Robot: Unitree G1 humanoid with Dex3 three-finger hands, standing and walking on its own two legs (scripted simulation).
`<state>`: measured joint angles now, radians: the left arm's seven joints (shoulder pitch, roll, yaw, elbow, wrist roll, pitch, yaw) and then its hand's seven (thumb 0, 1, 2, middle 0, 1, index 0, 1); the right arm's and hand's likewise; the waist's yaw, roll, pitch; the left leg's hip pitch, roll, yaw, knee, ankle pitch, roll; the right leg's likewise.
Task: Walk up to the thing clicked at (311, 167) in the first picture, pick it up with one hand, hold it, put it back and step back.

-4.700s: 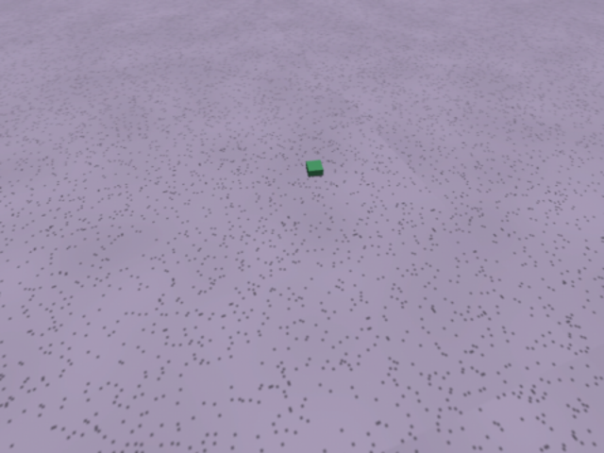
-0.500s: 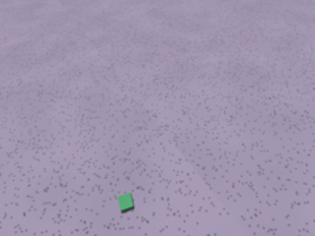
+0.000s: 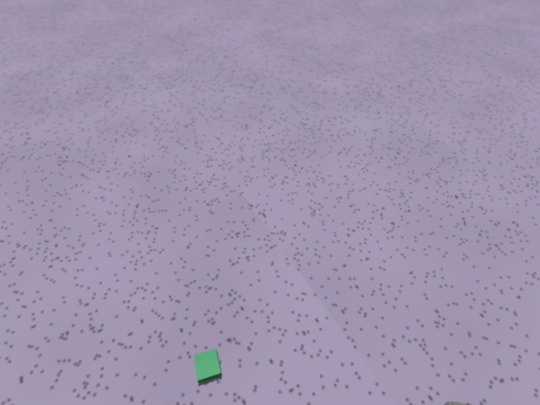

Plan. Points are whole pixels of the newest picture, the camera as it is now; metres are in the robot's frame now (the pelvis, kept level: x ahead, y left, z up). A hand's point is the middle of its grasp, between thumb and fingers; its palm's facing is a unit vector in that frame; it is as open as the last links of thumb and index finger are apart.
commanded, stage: walk up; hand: left
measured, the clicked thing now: (207, 365) +0.41 +0.24 -0.76
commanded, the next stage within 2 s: stand in 0.84 s
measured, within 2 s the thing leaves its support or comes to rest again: neither
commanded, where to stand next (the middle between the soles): +0.05 +0.00 m, yaw +0 degrees
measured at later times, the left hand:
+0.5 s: hand out of the picture +0.09 +0.24 -0.15, palm faces -0.02 -0.94 -0.34, open 7.4 cm
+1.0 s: hand out of the picture +0.10 +0.23 -0.15, palm faces -0.02 -0.94 -0.34, open 7.4 cm
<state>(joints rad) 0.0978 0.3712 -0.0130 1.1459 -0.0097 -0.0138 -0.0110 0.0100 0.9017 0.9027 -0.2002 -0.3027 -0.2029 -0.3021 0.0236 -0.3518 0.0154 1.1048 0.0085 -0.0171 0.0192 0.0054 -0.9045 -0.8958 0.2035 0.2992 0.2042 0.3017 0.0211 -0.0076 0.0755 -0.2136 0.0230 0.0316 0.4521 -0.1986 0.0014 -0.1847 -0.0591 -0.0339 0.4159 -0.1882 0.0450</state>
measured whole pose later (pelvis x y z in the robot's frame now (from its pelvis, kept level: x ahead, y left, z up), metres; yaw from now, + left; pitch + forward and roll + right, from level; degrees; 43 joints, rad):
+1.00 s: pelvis +0.01 -0.02 +0.01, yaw +0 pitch -2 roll +0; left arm 0.08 0.35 0.01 1.15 0.01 0.00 -0.01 0.01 0.90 0.90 -0.20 -0.30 -0.20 -0.30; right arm 0.08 -0.35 0.00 1.15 -0.01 -0.01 0.01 0.01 -0.91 -0.90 0.20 0.30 0.20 0.30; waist -0.01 0.00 0.05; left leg -0.14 0.03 0.02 0.32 -0.15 -0.03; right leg -0.13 -0.05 -0.04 0.34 -0.17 0.02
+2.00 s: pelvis +0.03 -0.03 +0.01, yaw +0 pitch -2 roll +0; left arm 0.10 0.36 0.00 1.13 0.01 -0.01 -0.01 0.01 0.90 0.90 -0.20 -0.30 -0.20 -0.30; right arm 0.10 -0.35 0.00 1.15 -0.01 -0.01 0.01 0.01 -0.91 -0.90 0.20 0.30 0.20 0.30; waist -0.01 0.00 0.05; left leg -0.11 0.05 0.02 0.30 -0.16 -0.04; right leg -0.10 -0.03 -0.05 0.32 -0.19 0.01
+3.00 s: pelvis +0.03 -0.02 +0.01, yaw +0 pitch -2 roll +0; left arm 0.11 0.36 0.00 1.12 0.01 -0.01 -0.01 0.01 0.90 0.90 -0.20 -0.30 -0.20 -0.30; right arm 0.11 -0.35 0.01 1.13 -0.01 -0.01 0.01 0.00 -0.91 -0.90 0.20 0.30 0.20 0.30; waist 0.00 0.00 0.05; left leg -0.10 0.05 0.03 0.30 -0.17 -0.04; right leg -0.10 -0.03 -0.04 0.33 -0.19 0.01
